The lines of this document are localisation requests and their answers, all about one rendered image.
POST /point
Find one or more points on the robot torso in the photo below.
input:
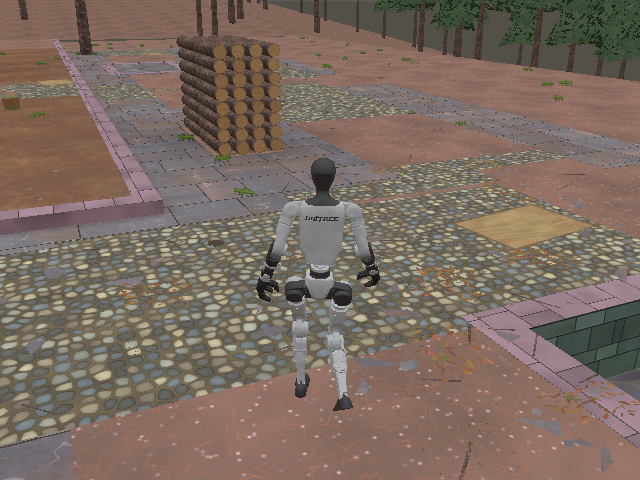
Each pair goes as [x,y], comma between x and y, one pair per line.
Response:
[321,237]

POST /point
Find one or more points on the robot right forearm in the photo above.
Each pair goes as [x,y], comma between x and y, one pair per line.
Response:
[370,262]

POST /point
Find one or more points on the robot right foot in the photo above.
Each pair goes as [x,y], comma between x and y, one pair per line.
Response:
[343,403]

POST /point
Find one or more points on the robot right upper arm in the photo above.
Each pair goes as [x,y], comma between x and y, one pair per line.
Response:
[353,212]

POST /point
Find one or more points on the left robot hand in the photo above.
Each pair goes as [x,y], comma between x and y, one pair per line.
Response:
[261,286]

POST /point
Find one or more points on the robot left forearm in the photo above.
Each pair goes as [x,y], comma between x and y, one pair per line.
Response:
[270,265]

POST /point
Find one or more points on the robot left upper arm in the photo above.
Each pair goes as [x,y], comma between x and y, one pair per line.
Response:
[289,211]

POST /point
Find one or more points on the right robot hand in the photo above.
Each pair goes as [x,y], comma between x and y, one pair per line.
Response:
[374,281]

